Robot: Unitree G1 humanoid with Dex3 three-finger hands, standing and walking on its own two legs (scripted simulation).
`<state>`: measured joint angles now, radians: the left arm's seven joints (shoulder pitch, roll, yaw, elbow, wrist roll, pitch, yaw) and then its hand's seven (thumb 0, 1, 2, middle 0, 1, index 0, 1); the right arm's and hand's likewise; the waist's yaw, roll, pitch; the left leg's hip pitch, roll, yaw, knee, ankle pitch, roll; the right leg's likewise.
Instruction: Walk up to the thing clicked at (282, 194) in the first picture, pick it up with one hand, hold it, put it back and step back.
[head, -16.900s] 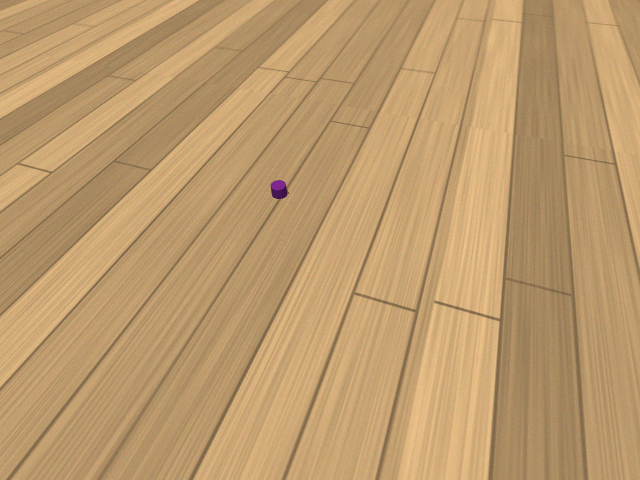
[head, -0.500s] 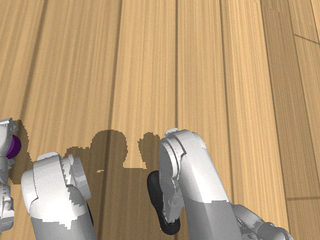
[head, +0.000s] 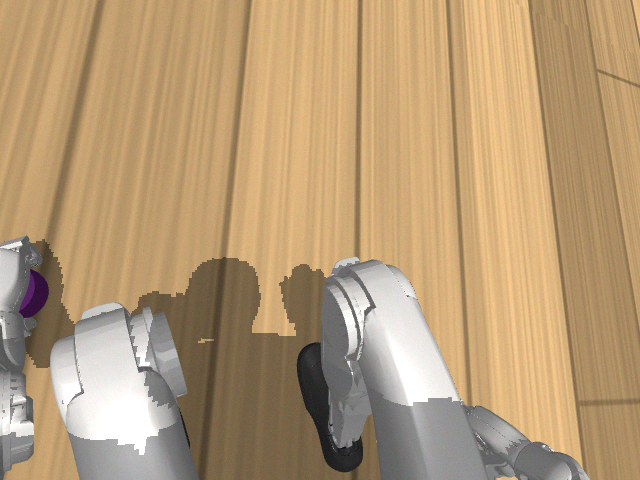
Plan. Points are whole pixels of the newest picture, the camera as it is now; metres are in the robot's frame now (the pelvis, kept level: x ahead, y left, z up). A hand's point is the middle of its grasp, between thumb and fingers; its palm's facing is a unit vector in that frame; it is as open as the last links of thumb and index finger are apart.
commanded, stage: settle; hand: left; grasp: from above
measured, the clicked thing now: (8, 291) +0.35 +0.33 -0.27
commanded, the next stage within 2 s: lift in 0.64 s
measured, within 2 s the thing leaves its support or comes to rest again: leaves its support in 0.06 s
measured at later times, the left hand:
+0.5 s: hand out of the picture +0.33 +0.33 -0.15, palm faces -0.44 -0.14 -0.89, open 9.4 cm
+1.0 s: hand out of the picture +0.33 +0.33 -0.08, palm faces -0.42 -0.16 -0.89, open 9.4 cm
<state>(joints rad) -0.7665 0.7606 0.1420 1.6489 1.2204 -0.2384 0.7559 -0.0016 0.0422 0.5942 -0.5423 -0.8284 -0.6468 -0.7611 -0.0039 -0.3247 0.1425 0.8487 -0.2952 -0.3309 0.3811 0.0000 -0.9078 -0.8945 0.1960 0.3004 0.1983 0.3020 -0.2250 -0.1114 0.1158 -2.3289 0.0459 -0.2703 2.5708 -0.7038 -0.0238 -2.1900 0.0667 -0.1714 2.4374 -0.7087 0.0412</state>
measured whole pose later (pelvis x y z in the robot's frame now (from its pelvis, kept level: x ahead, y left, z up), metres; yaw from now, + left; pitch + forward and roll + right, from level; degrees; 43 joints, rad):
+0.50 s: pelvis +0.00 -0.01 +0.02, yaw +4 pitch +30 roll -7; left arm -0.70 0.59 0.06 1.40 1.17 -0.18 0.53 0.00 0.05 0.59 -0.54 -0.82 -0.65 -0.76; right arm 0.05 -0.30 0.02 0.81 -0.17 -0.20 0.30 0.00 -0.91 -0.90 0.20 0.30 0.20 0.30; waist -0.12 -0.01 -0.06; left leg -2.32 0.06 -0.17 2.44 -0.66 -0.02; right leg -2.22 0.05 -0.10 2.38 -0.69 0.02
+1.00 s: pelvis -0.01 -0.01 +0.07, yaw +7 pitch +33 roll -6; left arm -0.61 0.54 0.04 1.11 1.12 -0.13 0.34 0.00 0.01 0.61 -0.60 -0.76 -0.71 -0.70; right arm 0.13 -0.28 -0.05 0.77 -0.10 -0.07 0.16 0.00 -0.92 -0.90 0.20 0.30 0.20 0.30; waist -0.08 0.02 -0.14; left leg -2.21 0.05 -0.12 2.27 -0.64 -0.01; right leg -2.12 0.02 -0.07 2.23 -0.68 0.02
